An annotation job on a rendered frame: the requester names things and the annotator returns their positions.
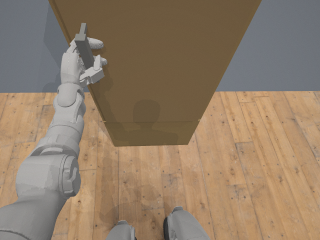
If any left robot hand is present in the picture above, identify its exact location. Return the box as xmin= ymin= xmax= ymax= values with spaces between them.
xmin=60 ymin=37 xmax=108 ymax=91

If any left robot forearm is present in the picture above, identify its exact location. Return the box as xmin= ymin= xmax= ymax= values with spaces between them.
xmin=15 ymin=83 xmax=86 ymax=197

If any handle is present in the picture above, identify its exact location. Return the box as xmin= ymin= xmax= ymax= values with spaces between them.
xmin=74 ymin=23 xmax=100 ymax=83

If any right robot shin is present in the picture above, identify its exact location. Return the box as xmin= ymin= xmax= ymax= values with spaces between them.
xmin=168 ymin=206 xmax=184 ymax=240

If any robot right thigh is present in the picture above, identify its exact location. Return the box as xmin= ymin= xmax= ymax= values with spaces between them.
xmin=167 ymin=210 xmax=211 ymax=240

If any robot left upper arm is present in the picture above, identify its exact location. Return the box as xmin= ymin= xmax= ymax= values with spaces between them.
xmin=0 ymin=154 xmax=81 ymax=240

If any cupboard door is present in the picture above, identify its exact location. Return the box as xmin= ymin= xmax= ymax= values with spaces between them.
xmin=55 ymin=0 xmax=257 ymax=123

